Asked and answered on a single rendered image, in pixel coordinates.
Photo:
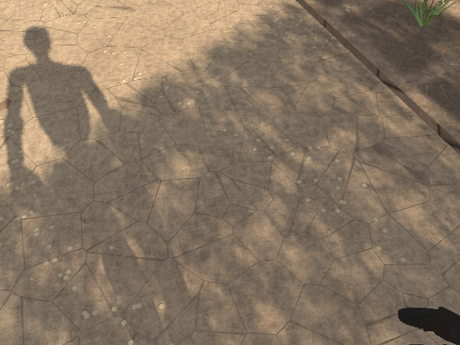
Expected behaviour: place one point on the robot right hand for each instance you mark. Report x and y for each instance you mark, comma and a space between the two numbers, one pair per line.
441, 321

